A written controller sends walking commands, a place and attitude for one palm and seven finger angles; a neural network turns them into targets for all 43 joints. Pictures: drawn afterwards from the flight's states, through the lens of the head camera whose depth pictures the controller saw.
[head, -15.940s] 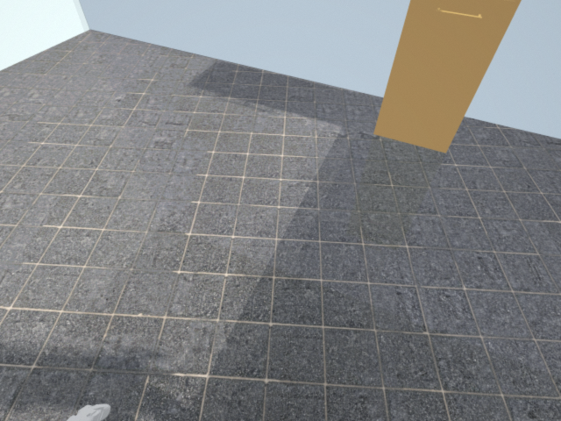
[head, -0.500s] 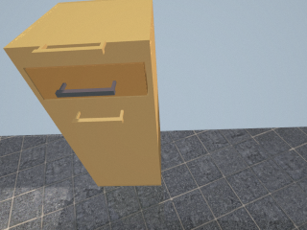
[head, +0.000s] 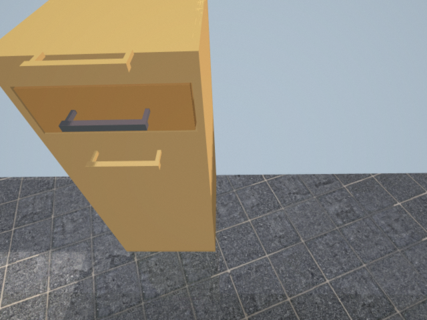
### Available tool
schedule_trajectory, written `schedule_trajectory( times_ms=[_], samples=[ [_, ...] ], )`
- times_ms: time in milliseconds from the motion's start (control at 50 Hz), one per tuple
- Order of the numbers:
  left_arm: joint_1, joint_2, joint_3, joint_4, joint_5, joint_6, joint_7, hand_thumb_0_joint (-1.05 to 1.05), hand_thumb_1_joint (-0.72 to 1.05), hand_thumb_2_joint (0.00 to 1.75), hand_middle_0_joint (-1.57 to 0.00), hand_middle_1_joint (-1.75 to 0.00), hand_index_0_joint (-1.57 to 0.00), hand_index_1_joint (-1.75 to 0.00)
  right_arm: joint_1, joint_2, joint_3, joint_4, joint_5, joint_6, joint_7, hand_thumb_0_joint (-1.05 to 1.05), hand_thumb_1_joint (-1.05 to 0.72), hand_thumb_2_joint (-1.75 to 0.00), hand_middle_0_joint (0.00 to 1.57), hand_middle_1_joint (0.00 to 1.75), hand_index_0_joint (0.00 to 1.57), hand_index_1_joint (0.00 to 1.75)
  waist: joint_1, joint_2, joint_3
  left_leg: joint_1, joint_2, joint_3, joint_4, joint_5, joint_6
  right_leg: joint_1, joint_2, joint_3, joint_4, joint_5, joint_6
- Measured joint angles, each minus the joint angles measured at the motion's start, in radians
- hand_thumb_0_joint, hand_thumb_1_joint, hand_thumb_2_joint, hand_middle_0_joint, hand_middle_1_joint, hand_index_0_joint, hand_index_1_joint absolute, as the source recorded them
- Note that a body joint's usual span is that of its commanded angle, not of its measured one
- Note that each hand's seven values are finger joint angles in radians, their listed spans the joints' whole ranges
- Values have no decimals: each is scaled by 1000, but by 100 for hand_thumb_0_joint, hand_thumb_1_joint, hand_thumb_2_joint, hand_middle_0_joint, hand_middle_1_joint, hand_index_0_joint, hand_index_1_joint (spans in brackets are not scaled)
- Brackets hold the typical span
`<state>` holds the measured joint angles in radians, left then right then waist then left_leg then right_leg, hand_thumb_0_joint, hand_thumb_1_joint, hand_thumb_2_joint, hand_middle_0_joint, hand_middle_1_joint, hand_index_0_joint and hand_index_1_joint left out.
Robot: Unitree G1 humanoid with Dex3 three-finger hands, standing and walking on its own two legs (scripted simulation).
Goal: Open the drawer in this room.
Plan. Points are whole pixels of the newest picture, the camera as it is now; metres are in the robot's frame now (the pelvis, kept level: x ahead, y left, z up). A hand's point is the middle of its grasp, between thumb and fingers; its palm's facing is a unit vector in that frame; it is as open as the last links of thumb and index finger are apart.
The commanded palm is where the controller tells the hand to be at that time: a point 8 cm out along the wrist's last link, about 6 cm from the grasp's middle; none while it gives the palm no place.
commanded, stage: come to a stop and stand still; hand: left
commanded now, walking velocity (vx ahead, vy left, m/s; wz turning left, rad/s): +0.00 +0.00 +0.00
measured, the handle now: (106, 119) +0.51 +0.27 +0.10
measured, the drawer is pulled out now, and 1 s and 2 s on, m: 0.00 0.00 0.00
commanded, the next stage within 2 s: look again from close up in 0.06 s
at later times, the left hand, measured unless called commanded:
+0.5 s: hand out of the picture +0.01 +0.18 -0.17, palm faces +0.03 -0.98 -0.21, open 7.3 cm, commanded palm none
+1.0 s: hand (106, 295) +0.18 +0.22 -0.05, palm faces -0.11 -0.61 -0.78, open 7.5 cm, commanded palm +0.12 +0.23 -0.02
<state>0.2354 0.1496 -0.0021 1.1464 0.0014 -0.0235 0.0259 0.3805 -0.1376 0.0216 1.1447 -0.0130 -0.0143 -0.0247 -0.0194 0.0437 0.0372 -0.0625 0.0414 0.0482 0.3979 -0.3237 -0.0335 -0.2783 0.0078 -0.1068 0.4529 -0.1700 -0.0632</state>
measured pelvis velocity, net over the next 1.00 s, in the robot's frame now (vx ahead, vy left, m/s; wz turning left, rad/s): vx -0.01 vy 0.02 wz -0.04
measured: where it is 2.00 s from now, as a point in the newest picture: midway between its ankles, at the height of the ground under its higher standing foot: outside the picture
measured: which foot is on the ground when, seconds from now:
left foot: down 0.00-1.00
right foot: down 0.00-1.00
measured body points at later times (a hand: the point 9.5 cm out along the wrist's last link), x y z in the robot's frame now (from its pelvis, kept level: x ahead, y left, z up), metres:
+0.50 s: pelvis +0.01 +0.01 +0.00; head +0.02 -0.01 +0.45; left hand +0.01 +0.23 -0.15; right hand -0.02 -0.20 -0.17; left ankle -0.07 +0.14 -0.74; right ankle +0.05 -0.08 -0.74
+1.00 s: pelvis -0.01 +0.02 -0.01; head -0.01 -0.01 +0.44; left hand +0.18 +0.25 +0.00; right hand +0.09 -0.24 -0.13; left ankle -0.07 +0.14 -0.74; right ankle +0.05 -0.08 -0.74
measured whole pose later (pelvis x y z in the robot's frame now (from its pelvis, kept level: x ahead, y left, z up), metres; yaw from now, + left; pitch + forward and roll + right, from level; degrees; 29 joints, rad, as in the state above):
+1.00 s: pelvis -0.01 +0.02 -0.01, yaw -2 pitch +3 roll +2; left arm 0.37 0.28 -0.10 0.15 0.51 0.05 0.26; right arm 0.28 -0.25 -0.02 0.80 0.00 -0.22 -0.07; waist 0.01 0.05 -0.05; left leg -0.19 0.00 0.10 0.51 -0.37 0.00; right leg -0.43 -0.03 -0.04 0.58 -0.20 -0.04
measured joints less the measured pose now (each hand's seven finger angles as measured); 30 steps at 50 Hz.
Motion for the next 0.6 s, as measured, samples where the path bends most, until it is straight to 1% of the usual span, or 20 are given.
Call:
schedule_trajectory(
  times_ms=[300,600],
  samples=[
    [10,1,3,0,2,3,0,1,94,90,-20,-30,-20,-30,-42,4,-3,-14,1,-9,-6,0,-91,-90,20,30,19,30,13,-10,-13,20,3,1,-13,-5,2,19,4,0,-12,-5,5],
    [27,-5,2,9,4,5,0,2,94,90,-20,-30,-20,-30,-37,8,-4,-1,2,-11,-11,0,-91,-90,20,30,19,30,17,-18,-7,39,-4,5,-24,-7,9,30,-2,6,-7,-12,13]
  ],
)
